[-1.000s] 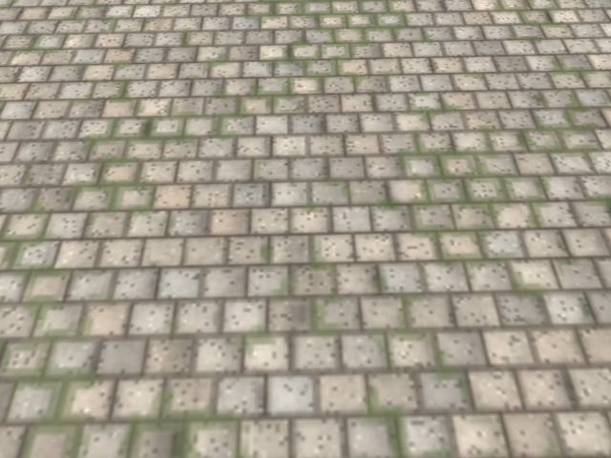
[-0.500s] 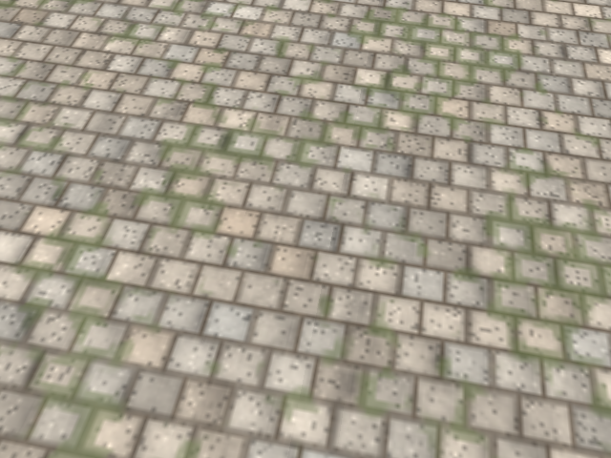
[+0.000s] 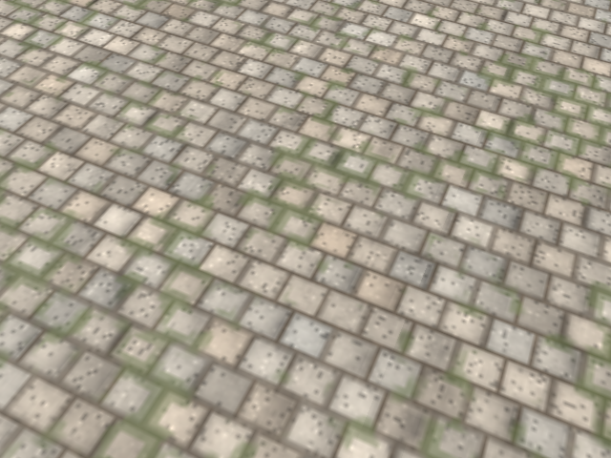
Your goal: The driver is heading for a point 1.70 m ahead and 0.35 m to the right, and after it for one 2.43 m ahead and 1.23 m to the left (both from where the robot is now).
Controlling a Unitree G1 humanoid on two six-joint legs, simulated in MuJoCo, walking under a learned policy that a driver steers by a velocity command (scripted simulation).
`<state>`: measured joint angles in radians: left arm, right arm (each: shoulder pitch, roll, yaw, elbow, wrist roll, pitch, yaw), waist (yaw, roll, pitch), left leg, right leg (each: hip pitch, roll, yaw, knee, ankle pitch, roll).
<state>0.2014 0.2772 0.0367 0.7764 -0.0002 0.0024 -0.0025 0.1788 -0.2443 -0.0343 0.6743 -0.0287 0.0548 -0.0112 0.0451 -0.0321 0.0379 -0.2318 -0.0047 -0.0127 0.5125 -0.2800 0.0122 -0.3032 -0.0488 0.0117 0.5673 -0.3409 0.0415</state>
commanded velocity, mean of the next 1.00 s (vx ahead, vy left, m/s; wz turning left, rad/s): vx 0.00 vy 0.00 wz -0.29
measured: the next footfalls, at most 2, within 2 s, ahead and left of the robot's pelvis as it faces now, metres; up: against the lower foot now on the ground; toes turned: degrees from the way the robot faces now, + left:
right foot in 0.34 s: +0.00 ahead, -0.13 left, +0.00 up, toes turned -14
left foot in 0.82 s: +0.09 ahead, +0.08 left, +0.00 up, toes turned -25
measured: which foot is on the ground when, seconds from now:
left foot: down 0.00-0.34, up 0.36-0.80, down 0.82-1.00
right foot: up 0.00-0.32, down 0.34-1.00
